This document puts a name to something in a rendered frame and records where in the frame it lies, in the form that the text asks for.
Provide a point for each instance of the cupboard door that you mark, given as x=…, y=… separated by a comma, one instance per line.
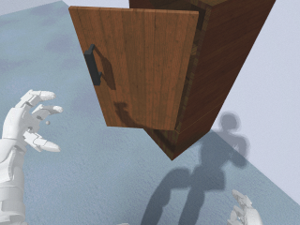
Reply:
x=143, y=57

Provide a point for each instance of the handle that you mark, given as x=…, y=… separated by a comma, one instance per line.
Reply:
x=92, y=66

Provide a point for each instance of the robot right hand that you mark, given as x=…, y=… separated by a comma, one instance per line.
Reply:
x=247, y=214

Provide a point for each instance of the robot left hand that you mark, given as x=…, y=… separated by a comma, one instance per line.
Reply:
x=18, y=120

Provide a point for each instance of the left robot forearm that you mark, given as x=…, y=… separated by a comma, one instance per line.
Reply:
x=12, y=208

